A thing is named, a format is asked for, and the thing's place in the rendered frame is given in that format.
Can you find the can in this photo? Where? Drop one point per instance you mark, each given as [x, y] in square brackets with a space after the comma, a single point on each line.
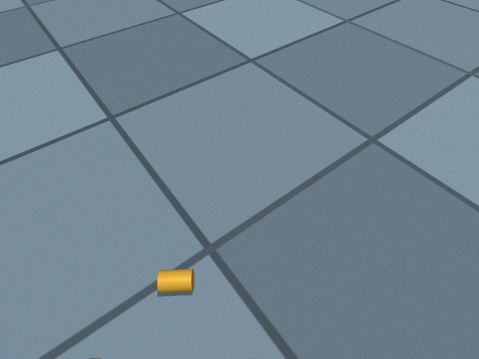
[177, 280]

